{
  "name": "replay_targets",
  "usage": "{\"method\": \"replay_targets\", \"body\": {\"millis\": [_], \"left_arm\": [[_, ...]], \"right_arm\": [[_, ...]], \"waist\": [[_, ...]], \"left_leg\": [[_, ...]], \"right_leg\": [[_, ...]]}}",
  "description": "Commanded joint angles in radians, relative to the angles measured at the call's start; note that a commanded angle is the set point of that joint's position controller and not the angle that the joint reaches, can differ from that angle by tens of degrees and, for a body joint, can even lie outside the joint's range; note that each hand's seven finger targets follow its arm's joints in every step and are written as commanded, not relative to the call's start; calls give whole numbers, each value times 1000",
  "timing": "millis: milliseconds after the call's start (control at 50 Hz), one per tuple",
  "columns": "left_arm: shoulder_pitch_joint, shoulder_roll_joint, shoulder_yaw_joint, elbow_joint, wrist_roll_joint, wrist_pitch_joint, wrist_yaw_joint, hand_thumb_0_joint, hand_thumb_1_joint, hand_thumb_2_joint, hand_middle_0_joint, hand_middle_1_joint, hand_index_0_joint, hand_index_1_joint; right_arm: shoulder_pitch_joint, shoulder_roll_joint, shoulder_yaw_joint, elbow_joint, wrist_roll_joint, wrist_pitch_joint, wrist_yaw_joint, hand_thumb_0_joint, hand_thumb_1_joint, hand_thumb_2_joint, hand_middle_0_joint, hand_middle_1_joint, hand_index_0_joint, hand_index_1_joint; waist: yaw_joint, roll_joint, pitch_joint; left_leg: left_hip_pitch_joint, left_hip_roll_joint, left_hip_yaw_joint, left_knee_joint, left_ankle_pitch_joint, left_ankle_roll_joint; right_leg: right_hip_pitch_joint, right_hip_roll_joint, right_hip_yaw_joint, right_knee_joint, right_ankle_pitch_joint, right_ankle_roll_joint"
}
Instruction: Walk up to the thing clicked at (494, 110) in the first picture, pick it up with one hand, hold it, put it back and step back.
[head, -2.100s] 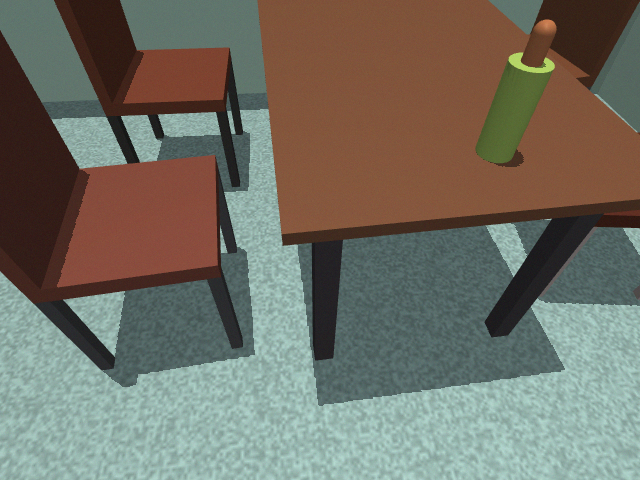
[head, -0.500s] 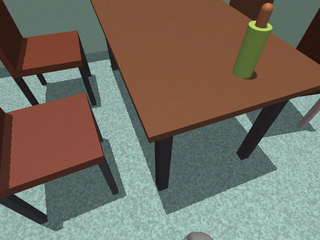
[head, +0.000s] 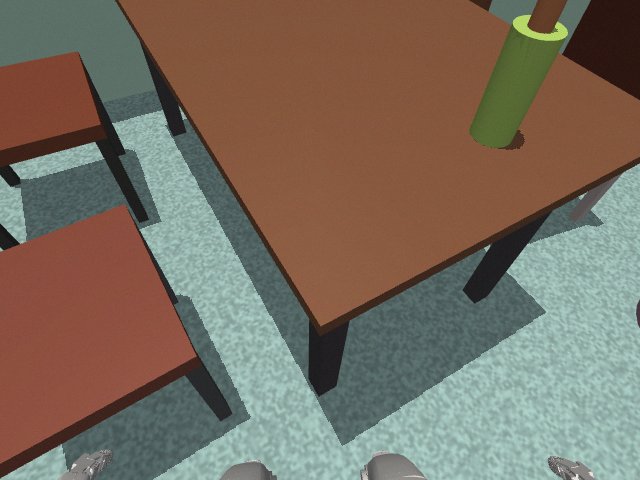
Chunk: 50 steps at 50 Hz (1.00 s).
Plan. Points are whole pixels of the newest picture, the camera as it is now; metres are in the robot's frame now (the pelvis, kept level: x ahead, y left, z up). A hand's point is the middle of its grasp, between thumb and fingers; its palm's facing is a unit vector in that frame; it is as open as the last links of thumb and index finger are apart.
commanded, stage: walk up
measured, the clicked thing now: (521, 67) +0.68 -0.31 +0.13
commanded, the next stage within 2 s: stand in 1.80 s
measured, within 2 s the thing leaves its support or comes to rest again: neither
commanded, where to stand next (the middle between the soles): +0.06 -0.04 m, yaw -5 degrees
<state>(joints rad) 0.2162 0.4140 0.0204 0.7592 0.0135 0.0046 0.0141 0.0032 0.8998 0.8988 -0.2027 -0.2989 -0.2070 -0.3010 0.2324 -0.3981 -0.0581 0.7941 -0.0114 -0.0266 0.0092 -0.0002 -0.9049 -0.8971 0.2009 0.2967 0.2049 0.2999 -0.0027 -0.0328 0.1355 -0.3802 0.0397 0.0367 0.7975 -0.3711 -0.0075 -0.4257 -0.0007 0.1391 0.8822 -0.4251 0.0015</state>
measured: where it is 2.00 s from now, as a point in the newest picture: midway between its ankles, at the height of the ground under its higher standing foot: outside the picture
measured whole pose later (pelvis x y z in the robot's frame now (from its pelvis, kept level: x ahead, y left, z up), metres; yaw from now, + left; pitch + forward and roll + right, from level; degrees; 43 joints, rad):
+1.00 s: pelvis -0.01 -0.03 +0.03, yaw -6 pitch -2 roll +0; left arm 0.12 0.35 0.02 1.04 0.01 0.00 -0.02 0.01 0.90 0.90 -0.20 -0.30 -0.20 -0.30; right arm 0.17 -0.38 0.00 1.04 0.00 -0.04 0.01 0.00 -0.90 -0.90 0.20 0.30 0.20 0.30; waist -0.01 0.00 0.06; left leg -0.24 0.04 0.00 0.53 -0.25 -0.03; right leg -0.22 -0.01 -0.02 0.56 -0.29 -0.01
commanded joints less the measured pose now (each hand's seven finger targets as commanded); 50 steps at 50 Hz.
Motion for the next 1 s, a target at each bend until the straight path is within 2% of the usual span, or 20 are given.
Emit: {"method": "replay_targets", "body": {"millis": [0, 80, 180, 260, 320, 340, 360, 380, 400, 440, 560, 580, 600, 620, 640, 700, 740, 760, 800, 980], "left_arm": [[-17, 241, 91, -70, 5, 14, 23, 0, 900, 900, -200, -300, -200, -300], [46, 204, 99, -22, -8, 18, -8, 0, 900, 900, -200, -300, -200, -300], [-41, 187, 96, -40, 4, 21, -29, 0, 900, 900, -200, -300, -200, -300], [-15, 180, 98, -22, 8, 17, -33, 0, 900, 900, -200, -300, -200, -300], [86, 165, 106, 29, 10, 9, -36, 0, 900, 900, -200, -300, -200, -300], [113, 188, 120, 49, 17, -1, -31, 0, 900, 900, -200, -300, -200, -300], [122, 276, 147, 40, 31, -11, -26, 0, 900, 900, -200, -300, -200, -300], [52, 335, 144, 5, 23, -13, -25, 0, 900, 900, -200, -300, -200, -300], [15, 342, 140, -7, 22, -13, -27, 0, 900, 900, -200, -300, -200, -300], [-49, 258, 110, -7, 15, -15, -16, 0, 900, 900, -200, -300, -200, -300], [-93, 216, 91, 11, 2, -11, -20, 0, 900, 900, -200, -300, -200, -300], [-93, 165, 76, 9, -9, -8, -21, 0, 900, 900, -200, -300, -200, -300], [-67, 112, 61, 21, -18, 0, -22, 0, 900, 900, -200, -300, -200, -300], [-56, 195, 85, 56, -13, 8, -7, 0, 900, 900, -200, -300, -200, -300], [-49, 204, 86, 69, -8, 7, -10, 0, 900, 900, -200, -300, -200, -300], [-3, 162, 85, 129, -9, -19, -20, 0, 900, 900, -200, -300, -200, -300], [-80, 221, 89, 125, 4, -35, -19, 0, 900, 900, -200, -300, -200, -300], [-133, 227, 84, 123, 2, -33, -23, 0, 900, 900, -200, -300, -200, -300], [-177, 195, 67, 129, -2, -30, -25, 0, 900, 900, -200, -300, -200, -300], [-196, 159, 50, 217, -13, -31, -20, 0, 900, 900, -200, -300, -200, -300]], "right_arm": [[73, -347, -110, -54, 6, -30, -41, 0, -900, -900, 200, 300, 200, 300], [54, -302, -89, -42, -3, -40, -53, 0, -900, -900, 200, 300, 200, 300], [132, -315, -92, -44, -9, -47, -57, 0, -900, -900, 200, 300, 200, 300], [94, -321, -85, -71, -9, -38, -53, 0, -900, -900, 200, 300, 200, 300], [21, -320, -74, -88, -2, -20, -46, 0, -900, -900, 200, 300, 200, 300], [30, -280, -59, -84, -2, -12, -44, 0, -900, -900, 200, 300, 200, 300], [67, -213, -36, -90, 6, -7, -45, 0, -900, -900, 200, 300, 200, 300], [-6, -188, -29, -103, 15, -1, -60, 0, -900, -900, 200, 300, 200, 300], [-39, -245, -48, -75, 9, 1, -73, 0, -900, -900, 200, 300, 200, 300], [20, -243, -42, -14, 20, -7, -60, 0, -900, -900, 200, 300, 200, 300], [131, -193, -25, 88, 7, -44, -45, 0, -900, -900, 200, 300, 200, 300], [127, -219, -30, 92, -10, -52, -47, 0, -900, -900, 200, 300, 200, 300], [60, -282, -36, 68, -20, -61, -47, 0, -900, -900, 200, 300, 200, 300], [-2, -347, -48, 56, -6, -58, -40, 0, -900, -900, 200, 300, 200, 300], [-32, -327, -45, 56, -14, -59, -36, 0, -900, -900, 200, 300, 200, 300], [-89, -249, -10, 71, -1, -51, -32, 0, -900, -900, 200, 300, 200, 300], [-50, -183, 6, 92, 11, -35, -25, 0, -900, -900, 200, 300, 200, 300], [-38, -187, 2, 110, 9, -30, -27, 0, -900, -900, 200, 300, 200, 300], [-45, -184, 1, 137, 5, -30, -20, 0, -900, -900, 200, 300, 200, 300], [-105, -186, 18, 209, 9, -34, -20, 0, -900, -900, 200, 300, 200, 300]], "waist": [[-24, 117, -106], [0, 229, -107], [-44, 240, -155], [-27, 246, -190], [34, 228, -207], [52, 146, -207], [57, -95, -185], [52, -181, -150], [55, -127, -107], [4, -68, -88], [-38, -118, -163], [-35, -23, -166], [-2, 142, -143], [5, 184, -109], [23, 140, -96], [67, 149, -123], [12, 21, -117], [-19, 4, -109], [-24, 19, -97], [0, -5, -177]], "left_leg": [[128, 404, -500, -366, 400, 295], [189, 259, -242, -285, 548, 209], [317, 299, -215, -249, 636, 230], [241, 295, -173, -207, 637, 223], [103, 254, -106, -116, 450, 185], [27, 211, -64, -10, 369, 140], [-159, 117, 2, 208, 159, 75], [-248, 12, 8, 258, -260, 35], [-162, 43, -87, 323, -305, 26], [-149, 37, -90, 284, -216, 31], [181, -24, 10, -247, 81, 35], [245, 40, -123, -318, 141, 56], [192, 235, -459, -429, 54, 141], [54, 357, -539, -449, 21, 256], [37, 333, -503, -426, 51, 265], [-16, 159, -218, -307, 180, 107], [-32, 25, -102, -201, 81, 28], [76, 8, -64, -193, -8, 26], [161, 16, -84, -260, 37, 35], [209, 66, -101, -356, 300, 35]], "right_leg": [[-185, 53, 58, 426, -158, -25], [-178, 30, 13, 359, -44, -23], [-170, 3, -36, 146, -84, -11], [-37, -1, -142, 23, -67, -27], [177, 26, -196, -251, 58, -47], [268, 31, -163, -355, 100, -62], [357, -129, 142, -436, 172, -104], [250, -331, 425, -499, 223, -268], [116, -365, 442, -503, 206, -325], [138, -236, 212, -407, 287, -261], [60, -163, 53, -236, 398, -173], [-14, -136, 26, -159, 349, -118], [-77, -26, -49, -64, 146, -43], [11, -19, -92, -5, -148, -41], [47, -34, -68, -1, -163, -41], [228, -38, -83, -311, 112, -62], [192, -164, 154, -458, 52, -117], [88, -213, 178, -489, -31, -150], [36, -171, 100, -498, -29, -112], [232, -125, -17, -504, 280, -60]]}}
